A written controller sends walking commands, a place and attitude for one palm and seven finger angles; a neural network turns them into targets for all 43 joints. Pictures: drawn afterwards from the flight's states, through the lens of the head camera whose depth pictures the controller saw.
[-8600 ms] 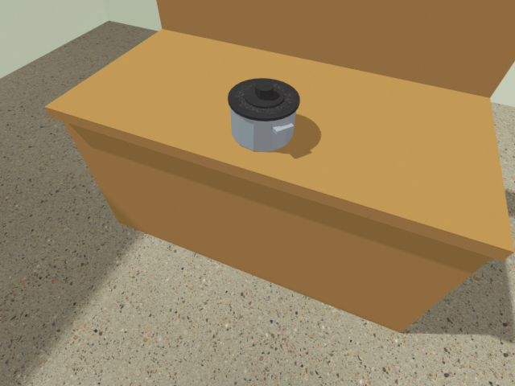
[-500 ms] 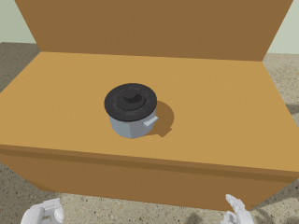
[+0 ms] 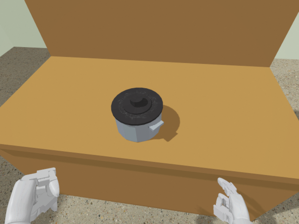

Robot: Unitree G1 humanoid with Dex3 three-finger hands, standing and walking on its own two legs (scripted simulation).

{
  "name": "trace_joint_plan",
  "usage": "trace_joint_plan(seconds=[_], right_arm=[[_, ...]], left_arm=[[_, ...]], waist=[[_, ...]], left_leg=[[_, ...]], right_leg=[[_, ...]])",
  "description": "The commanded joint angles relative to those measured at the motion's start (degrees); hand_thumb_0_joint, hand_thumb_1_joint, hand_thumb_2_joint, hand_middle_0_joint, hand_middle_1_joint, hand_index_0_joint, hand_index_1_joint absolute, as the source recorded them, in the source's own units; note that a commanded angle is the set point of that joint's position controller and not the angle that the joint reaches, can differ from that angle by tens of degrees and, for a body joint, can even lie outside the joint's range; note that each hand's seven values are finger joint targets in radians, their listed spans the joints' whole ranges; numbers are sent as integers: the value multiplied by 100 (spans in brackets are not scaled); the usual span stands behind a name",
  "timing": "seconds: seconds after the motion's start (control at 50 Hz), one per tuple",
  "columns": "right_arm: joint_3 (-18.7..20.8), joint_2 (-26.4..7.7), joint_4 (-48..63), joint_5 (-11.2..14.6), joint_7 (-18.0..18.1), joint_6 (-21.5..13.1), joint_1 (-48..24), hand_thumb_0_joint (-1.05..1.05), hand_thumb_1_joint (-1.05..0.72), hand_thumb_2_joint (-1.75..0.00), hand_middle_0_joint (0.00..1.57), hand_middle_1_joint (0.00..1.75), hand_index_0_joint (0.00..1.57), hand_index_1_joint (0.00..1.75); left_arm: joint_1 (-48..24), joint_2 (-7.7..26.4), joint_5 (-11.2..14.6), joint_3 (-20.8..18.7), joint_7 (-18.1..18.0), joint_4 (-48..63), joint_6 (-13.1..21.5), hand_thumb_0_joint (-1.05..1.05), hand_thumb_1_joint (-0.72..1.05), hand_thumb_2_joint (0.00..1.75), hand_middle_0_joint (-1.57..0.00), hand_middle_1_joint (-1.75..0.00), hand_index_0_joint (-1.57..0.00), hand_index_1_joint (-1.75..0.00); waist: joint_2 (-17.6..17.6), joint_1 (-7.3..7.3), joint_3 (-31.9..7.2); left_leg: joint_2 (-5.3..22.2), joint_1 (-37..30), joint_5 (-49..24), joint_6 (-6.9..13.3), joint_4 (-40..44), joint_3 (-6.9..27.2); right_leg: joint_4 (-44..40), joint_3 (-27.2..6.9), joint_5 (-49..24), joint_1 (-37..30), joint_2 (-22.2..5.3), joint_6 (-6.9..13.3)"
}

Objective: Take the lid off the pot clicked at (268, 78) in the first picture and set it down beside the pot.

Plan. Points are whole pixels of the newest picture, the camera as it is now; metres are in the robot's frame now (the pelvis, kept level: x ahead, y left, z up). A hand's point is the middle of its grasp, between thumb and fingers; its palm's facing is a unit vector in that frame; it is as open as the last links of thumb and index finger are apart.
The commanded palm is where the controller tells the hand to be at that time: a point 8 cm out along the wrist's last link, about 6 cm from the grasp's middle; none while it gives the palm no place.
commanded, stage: raise the hand higher, near the body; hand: left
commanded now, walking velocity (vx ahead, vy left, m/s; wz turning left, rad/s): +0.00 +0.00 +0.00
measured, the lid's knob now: (136, 99) +0.51 +0.11 +0.03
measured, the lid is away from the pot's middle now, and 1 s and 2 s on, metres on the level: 0.00 0.00 0.00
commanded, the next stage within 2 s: reach forward and open the fingers in 0.04 s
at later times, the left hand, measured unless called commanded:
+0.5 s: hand (42, 182) +0.18 +0.27 +0.08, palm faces -0.18 -0.08 -0.98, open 3.1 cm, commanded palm +0.17 +0.26 +0.14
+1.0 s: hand (44, 157) +0.23 +0.28 +0.10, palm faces -0.16 -0.01 -0.99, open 8.6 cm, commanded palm +0.20 +0.26 +0.16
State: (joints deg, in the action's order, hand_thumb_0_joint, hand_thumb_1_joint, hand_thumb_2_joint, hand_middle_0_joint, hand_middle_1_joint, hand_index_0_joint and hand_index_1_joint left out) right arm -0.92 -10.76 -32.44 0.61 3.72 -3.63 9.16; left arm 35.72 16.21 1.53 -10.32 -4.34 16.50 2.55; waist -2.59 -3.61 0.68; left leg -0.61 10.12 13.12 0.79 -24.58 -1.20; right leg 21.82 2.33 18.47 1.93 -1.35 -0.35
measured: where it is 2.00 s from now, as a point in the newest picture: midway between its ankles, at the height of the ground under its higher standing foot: outside the picture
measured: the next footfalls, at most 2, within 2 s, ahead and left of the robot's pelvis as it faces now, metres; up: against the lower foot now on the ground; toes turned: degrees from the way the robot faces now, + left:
none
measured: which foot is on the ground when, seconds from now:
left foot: down 0.00-1.00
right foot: down 0.00-1.00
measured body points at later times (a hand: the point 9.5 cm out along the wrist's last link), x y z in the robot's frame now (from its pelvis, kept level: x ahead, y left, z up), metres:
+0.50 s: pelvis -0.03 -0.01 -0.01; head -0.02 -0.06 +0.44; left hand +0.18 +0.27 +0.13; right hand +0.18 -0.23 -0.11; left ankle +0.00 +0.11 -0.74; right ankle -0.07 -0.12 -0.74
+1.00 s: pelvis -0.04 +0.02 +0.00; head -0.02 -0.02 +0.45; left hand +0.23 +0.28 +0.16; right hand +0.16 -0.20 -0.11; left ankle +0.00 +0.11 -0.74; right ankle -0.07 -0.12 -0.74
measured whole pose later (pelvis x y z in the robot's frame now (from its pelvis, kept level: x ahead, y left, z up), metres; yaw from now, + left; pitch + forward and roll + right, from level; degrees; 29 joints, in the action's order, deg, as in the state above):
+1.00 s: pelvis -0.04 +0.02 +0.00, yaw +1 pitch +0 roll -1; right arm -0.3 -14.9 -33.3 2.7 -0.2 7.4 6.2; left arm 2.8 38.7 -45.2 -2.7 11.2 6.5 2.4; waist -6.3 -2.9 2.1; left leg -0.9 16.4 9.4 2.1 -25.7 -0.6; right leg 23.5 2.9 15.3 8.1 -1.6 -1.1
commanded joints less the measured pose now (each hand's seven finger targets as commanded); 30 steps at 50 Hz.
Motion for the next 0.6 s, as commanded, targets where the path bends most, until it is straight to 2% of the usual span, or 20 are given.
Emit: trace_joint_plan(seconds=[0.0,0.04,0.08,0.12,0.14,0.16,0.18,0.2,0.24,0.32,0.36,0.38,0.4,0.42,0.44,0.5,0.52,0.54,0.56,0.58], right_arm=[[173,-640,972,-11,61,-273,-619,0,-90,-90,20,30,20,30],[159,-630,984,-21,83,-332,-574,0,-90,-90,20,30,20,30],[163,-635,908,-16,78,-336,-588,0,-90,-90,20,30,20,30],[160,-586,869,-10,64,-326,-601,0,-90,-90,20,30,20,30],[129,-1023,846,-112,-35,41,-567,0,-90,-90,20,30,20,30],[197,-820,1052,-84,-94,222,-689,0,-90,-90,20,30,20,30],[197,-839,1044,-15,-134,302,-805,0,-90,-90,20,30,20,30],[226,-852,1069,-29,-174,371,-792,0,-90,-90,20,30,20,30],[246,-971,1140,-36,-247,645,-839,0,-90,-90,20,30,20,30],[194,-971,1228,10,-242,919,-1157,0,-90,-90,20,30,20,30],[184,-972,1113,85,-233,928,-1147,0,-90,-90,20,30,20,30],[185,-982,1138,171,-242,918,-1297,0,-90,-90,20,30,20,30],[190,-962,1100,210,-239,916,-1177,0,-90,-90,20,30,20,30],[200,-1035,1029,229,-243,930,-1096,0,-90,-90,20,30,20,30],[247,-1030,1078,272,-229,926,-1148,0,-90,-90,20,30,20,30],[235,-1024,1221,264,-174,779,-1206,0,-90,-90,20,30,20,30],[220,-1052,1164,214,-133,742,-1187,0,-90,-90,20,30,20,30],[222,-1018,1188,191,-84,695,-1182,0,-90,-90,20,30,20,30],[180,-1046,1111,139,-55,696,-1093,0,-90,-90,20,30,20,30],[164,-1047,1097,129,-54,643,-1226,0,-90,-90,20,30,20,30]], left_arm=[[-446,931,34,-598,-79,1668,441,0,90,90,-130,-150,-130,-150],[-505,1094,58,-753,-140,2029,495,0,90,90,-130,-150,-130,-150],[-330,1208,78,-959,-184,1931,472,0,90,90,-130,-150,-130,-150],[-212,1005,74,-862,-168,1642,467,0,90,90,-130,-150,-130,-150],[-670,2108,-2421,-389,-251,1879,68,0,89,88,-127,-149,-127,-149],[-741,1502,-2460,-280,-290,1887,-169,0,87,86,-125,-149,-125,-149],[-1024,1483,-2493,-200,-289,1860,-275,0,85,85,-122,-147,-122,-147],[-889,1549,-3089,-98,-293,1645,-364,0,82,86,-120,-146,-120,-146],[-490,2158,-3782,-391,-258,1528,-583,0,76,89,-117,-141,-117,-141],[-1342,3104,-4653,-704,-88,1711,-831,0,63,97,-115,-120,-115,-120],[-1540,3193,-4818,-583,179,1164,-830,0,56,101,-115,-107,-115,-107],[-1563,3180,-4776,-559,366,943,-854,0,53,103,-114,-104,-114,-104],[-1688,2769,-4676,-69,570,569,-857,0,49,105,-113,-100,-113,-100],[-1816,2966,-4609,-177,775,371,-819,0,46,107,-112,-97,-112,-97],[-1975,2663,-4446,190,976,367,-803,0,43,109,-111,-93,-111,-93],[-2766,3029,-4260,151,1425,952,-551,0,33,114,-108,-83,-108,-83],[-3036,3504,-4339,-169,1475,1125,-420,0,30,115,-106,-79,-106,-79],[-3083,3578,-4345,-213,1508,1185,-308,0,28,116,-105,-76,-105,-76],[-3243,4093,-4502,-674,1509,1188,-196,0,25,117,-104,-72,-104,-72],[-3178,4420,-4630,-1041,1488,996,-143,0,22,118,-103,-68,-103,-68]], waist=[[-54,70,-462],[-256,25,-695],[-148,-21,-621],[6,-1,-441],[-147,108,-228],[-236,64,-212],[-156,165,56],[-162,40,-143],[-175,-122,-757],[-162,-131,-1595],[-9,-68,-1395],[35,-31,-1251],[222,118,-907],[396,112,-838],[310,227,-580],[224,241,-983],[39,166,-1186],[-69,165,-1241],[-33,61,-1478],[-220,20,-1347]], left_leg=[[119,-989,-1700,116,125,63],[142,-1130,-1807,96,108,85],[152,-1047,-1790,73,87,116],[176,-1018,-1722,74,131,89],[120,-271,-1945,168,-111,-72],[129,-139,-1901,155,-110,-104],[116,-22,-1767,155,-151,-113],[132,-54,-1582,133,-175,-153],[102,-28,-1441,125,-239,-150],[51,-173,-1340,168,-374,-32],[22,-177,-1259,209,-388,27],[-15,-122,-1155,222,-396,30],[-37,26,-1050,241,-355,3],[-52,6,-1043,248,-322,26],[-56,22,-979,262,-281,14],[-125,-216,-1086,329,-254,43],[-128,-359,-1271,331,-243,95],[-125,-422,-1346,342,-233,118],[-133,-509,-1559,341,-251,152],[-121,-519,-1601,326,-295,140]], right_leg=[[-318,146,-1877,768,34,59],[-302,129,-1870,684,32,64],[-302,138,-1870,679,81,85],[-310,167,-1777,771,69,78],[67,101,-1857,1395,171,63],[153,264,-1695,1403,143,138],[90,220,-1698,1512,176,163],[183,164,-1425,1518,201,190],[282,63,-1295,1303,218,221],[362,-151,-1394,992,140,185],[248,-157,-1478,1110,108,118],[189,-208,-1575,1087,130,117],[154,-108,-1570,1183,101,54],[75,-109,-1592,1250,107,11],[17,-93,-1624,1316,93,-9],[9,-114,-1801,1115,58,-54],[-19,-122,-1904,1113,47,-53],[-23,-125,-1981,983,44,-44],[-35,-122,-2090,959,42,-41],[-44,-170,-2161,905,72,25]])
